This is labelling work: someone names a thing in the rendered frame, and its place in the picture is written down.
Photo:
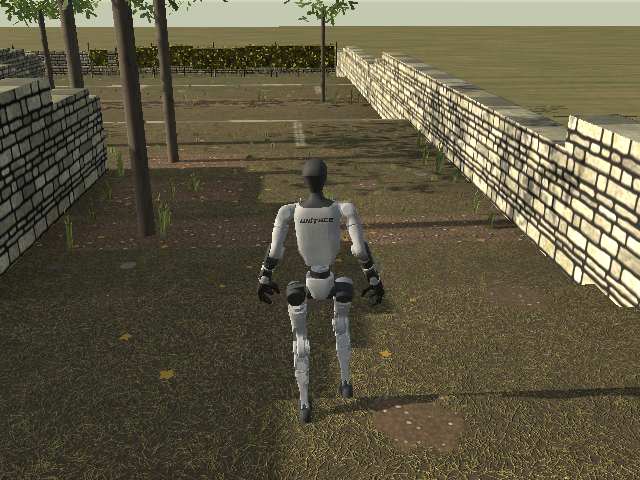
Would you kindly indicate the left robot shin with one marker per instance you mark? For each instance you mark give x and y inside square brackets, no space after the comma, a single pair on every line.
[302,375]

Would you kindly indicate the robot left hand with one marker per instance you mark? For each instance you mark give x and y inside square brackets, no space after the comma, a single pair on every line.
[261,288]

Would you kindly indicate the right robot shin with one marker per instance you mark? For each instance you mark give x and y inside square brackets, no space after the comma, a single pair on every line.
[343,347]

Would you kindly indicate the robot left forearm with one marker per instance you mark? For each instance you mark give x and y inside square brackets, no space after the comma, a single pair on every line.
[268,267]

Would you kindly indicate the robot left upper arm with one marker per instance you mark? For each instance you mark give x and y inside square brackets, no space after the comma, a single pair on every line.
[285,213]

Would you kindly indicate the robot right upper arm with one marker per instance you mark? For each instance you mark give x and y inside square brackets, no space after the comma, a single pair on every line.
[349,211]

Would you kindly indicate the robot shin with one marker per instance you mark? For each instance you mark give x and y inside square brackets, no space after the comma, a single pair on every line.
[343,347]
[302,375]

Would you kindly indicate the robot right hand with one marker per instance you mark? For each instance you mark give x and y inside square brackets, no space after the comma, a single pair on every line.
[376,290]

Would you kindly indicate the robot right forearm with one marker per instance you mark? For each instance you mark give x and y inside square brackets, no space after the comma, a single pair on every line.
[368,267]

